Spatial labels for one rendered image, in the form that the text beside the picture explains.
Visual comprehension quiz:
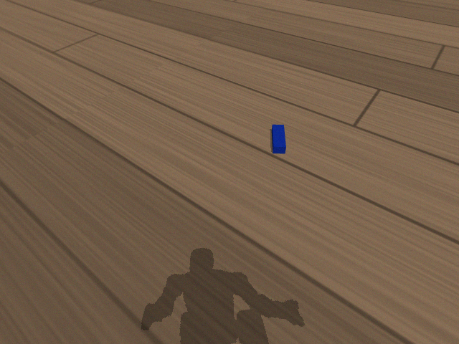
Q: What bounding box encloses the carton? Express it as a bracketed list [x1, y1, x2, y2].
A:
[272, 125, 286, 154]

